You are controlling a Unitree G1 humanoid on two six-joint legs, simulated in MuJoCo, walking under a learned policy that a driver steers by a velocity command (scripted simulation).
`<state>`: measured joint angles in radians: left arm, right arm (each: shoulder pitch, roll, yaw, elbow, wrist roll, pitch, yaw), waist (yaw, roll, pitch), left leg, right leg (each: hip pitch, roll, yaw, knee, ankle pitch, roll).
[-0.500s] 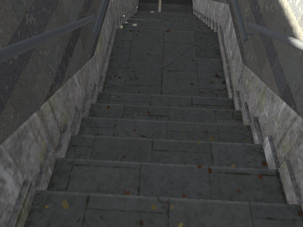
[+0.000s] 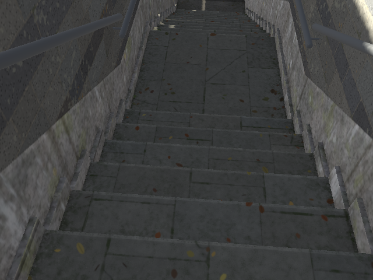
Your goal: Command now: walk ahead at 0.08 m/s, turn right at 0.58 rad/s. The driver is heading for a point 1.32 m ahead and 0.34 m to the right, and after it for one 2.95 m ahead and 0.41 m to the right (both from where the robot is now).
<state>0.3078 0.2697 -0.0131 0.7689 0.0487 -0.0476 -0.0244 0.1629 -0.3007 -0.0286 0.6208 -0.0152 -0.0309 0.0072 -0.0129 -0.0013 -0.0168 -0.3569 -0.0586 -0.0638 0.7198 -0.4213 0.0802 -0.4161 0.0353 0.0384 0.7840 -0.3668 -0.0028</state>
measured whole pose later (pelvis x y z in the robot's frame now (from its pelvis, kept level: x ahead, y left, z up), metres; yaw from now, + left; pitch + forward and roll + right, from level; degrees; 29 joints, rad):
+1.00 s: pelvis +0.43 -0.23 -0.15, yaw -21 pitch -1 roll +0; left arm -0.04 0.24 0.03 0.80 0.06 -0.04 -0.01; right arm 0.62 -0.23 -0.05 1.01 0.01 -0.10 0.00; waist -0.13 -0.01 0.05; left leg -0.03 -0.19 -0.11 0.56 -0.49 0.15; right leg -0.66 -0.06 0.08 0.66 0.35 -0.01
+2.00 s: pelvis +0.84 -0.31 -0.45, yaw +6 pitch +3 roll -1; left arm 0.41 0.24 0.00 0.78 0.06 -0.02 0.02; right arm 0.28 -0.25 -0.02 0.78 -0.04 -0.07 -0.07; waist -0.01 0.01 -0.04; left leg -0.53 0.05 0.00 0.86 -0.47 0.02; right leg -0.38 0.08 -0.02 0.66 -0.34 -0.09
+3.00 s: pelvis +1.07 -0.33 -0.48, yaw -24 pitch +0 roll +0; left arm -0.01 0.28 0.07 0.79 0.01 0.02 -0.04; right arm 0.57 -0.29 -0.03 0.96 -0.02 -0.10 0.00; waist -0.11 -0.06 0.04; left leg 0.08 -0.09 0.02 0.58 -0.66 0.09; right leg -0.60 -0.02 0.04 0.58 0.38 -0.07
